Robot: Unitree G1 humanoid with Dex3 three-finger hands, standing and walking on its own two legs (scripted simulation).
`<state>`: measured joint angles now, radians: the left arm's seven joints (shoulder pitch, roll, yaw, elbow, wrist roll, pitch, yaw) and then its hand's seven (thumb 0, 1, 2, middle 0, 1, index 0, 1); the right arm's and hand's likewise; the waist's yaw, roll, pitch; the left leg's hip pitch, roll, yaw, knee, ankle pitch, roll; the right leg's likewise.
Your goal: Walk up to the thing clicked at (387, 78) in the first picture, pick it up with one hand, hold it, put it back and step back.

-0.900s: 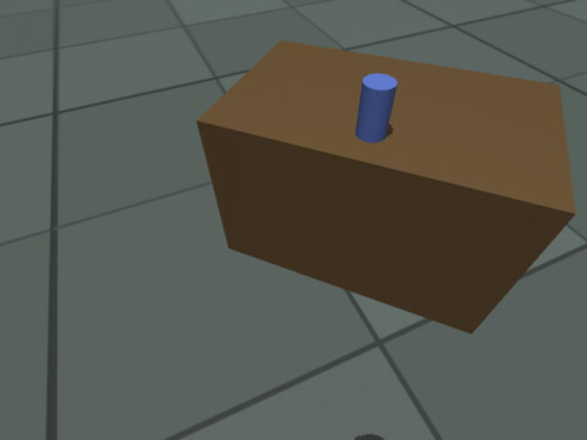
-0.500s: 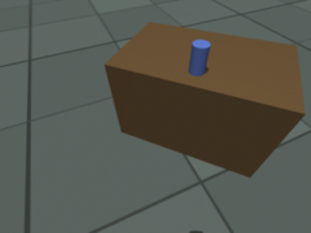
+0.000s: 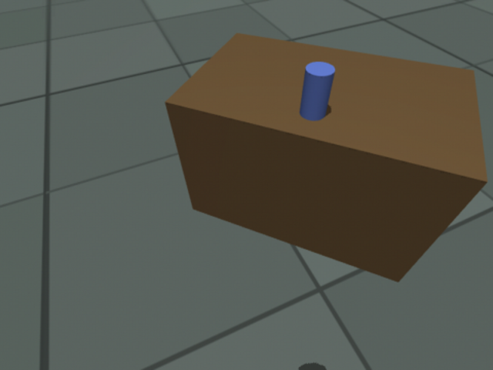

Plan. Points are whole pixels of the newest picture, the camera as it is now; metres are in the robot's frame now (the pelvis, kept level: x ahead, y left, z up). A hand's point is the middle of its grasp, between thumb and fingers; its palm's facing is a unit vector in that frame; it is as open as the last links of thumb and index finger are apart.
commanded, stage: stand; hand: left
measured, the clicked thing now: (316, 92) +0.90 -0.20 -0.05
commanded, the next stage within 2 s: walk up in 0.22 s
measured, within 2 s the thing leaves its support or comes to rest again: neither
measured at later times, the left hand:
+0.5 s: hand out of the picture +0.14 +0.23 -0.15, palm faces -0.17 -0.91 -0.38, open 7.4 cm
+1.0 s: hand (209, 278) +0.34 +0.11 -0.18, palm faces -0.37 -0.87 -0.33, open 7.4 cm
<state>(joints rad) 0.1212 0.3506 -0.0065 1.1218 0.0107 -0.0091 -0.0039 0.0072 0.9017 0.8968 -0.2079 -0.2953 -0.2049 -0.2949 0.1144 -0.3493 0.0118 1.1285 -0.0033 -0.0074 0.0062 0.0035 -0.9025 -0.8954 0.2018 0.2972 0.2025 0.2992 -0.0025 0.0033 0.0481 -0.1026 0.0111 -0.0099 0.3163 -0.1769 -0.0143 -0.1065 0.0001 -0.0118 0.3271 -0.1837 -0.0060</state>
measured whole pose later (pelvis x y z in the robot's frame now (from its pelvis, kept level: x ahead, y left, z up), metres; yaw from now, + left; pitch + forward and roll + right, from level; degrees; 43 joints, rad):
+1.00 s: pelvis +0.21 -0.13 -0.03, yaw -19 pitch -3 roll +0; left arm 0.33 0.42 0.06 0.88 0.02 -0.01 -0.05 0.01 0.90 0.90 -0.21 -0.30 -0.20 -0.29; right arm 0.34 -0.39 -0.06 0.86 -0.02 -0.08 0.04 0.00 -0.90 -0.89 0.20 0.30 0.21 0.30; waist -0.03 -0.07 0.06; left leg -0.29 0.06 0.11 0.65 -0.31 0.02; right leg -0.40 0.05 0.08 1.07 -0.42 -0.05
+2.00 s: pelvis +0.35 -0.19 -0.03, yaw -26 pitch -2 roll -2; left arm 0.21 0.38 0.03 0.98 0.03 -0.03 0.02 0.01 0.90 0.90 -0.21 -0.30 -0.20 -0.29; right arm 0.13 -0.39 -0.02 0.91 0.00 0.03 0.01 0.00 -0.90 -0.90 0.20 0.30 0.20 0.30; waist 0.01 0.04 0.10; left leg -0.43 0.07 0.02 0.76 -0.33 0.00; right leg -0.25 0.02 -0.03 0.68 -0.40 0.00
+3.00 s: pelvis +0.38 -0.21 +0.00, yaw -26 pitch -2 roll +0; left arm 0.07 0.35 0.01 1.16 0.01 -0.01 0.00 0.01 0.90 0.90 -0.21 -0.30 -0.21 -0.29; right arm 0.06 -0.34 -0.01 1.15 0.00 0.00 0.02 0.00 -0.90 -0.90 0.20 0.30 0.20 0.30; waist -0.01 0.01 0.05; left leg -0.20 0.03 0.04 0.35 -0.11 0.00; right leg -0.03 -0.02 -0.02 0.30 -0.23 0.02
